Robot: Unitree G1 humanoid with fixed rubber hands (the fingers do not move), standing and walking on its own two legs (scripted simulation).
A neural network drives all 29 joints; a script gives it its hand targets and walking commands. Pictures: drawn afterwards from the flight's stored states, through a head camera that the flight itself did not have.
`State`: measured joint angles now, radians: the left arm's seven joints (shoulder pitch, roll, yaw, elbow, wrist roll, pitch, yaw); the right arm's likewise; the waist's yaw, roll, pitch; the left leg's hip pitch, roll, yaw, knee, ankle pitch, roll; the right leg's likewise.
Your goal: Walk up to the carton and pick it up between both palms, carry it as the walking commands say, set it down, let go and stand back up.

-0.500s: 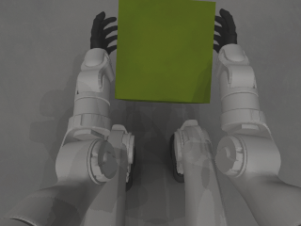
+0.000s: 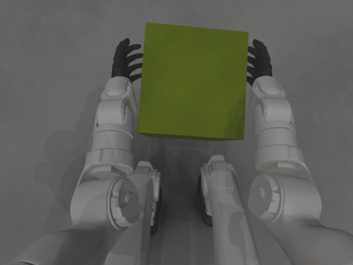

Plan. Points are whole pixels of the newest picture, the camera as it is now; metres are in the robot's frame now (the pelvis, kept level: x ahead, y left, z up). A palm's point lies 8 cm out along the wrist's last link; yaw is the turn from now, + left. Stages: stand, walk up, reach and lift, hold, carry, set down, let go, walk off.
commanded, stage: reach and lift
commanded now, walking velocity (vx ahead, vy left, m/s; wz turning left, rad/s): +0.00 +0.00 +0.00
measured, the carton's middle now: (187, 95) +0.47 -0.04 -0.14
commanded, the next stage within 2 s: none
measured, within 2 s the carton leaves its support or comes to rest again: neither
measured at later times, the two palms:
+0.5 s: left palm (109, 74) +0.46 +0.10 +0.02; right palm (276, 72) +0.45 -0.19 +0.01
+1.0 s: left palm (88, 60) +0.45 +0.11 +0.10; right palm (299, 61) +0.43 -0.18 +0.09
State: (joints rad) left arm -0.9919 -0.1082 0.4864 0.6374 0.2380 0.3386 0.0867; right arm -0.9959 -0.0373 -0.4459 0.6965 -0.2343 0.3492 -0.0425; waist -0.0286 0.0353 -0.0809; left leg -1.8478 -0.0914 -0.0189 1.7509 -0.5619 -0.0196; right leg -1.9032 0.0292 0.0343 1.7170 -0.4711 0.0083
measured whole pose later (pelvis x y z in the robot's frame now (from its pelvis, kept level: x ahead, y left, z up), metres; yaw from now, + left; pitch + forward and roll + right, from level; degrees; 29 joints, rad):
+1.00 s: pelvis +0.03 +0.00 +0.13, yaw -2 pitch +27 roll +1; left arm -0.70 -0.19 0.46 0.58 0.26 0.30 0.07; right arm -0.70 0.05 -0.41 0.61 -0.25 0.33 -0.03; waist -0.01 0.03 -0.11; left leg -1.28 -0.07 -0.03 1.30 -0.50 0.00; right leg -1.33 0.04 0.05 1.27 -0.41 0.01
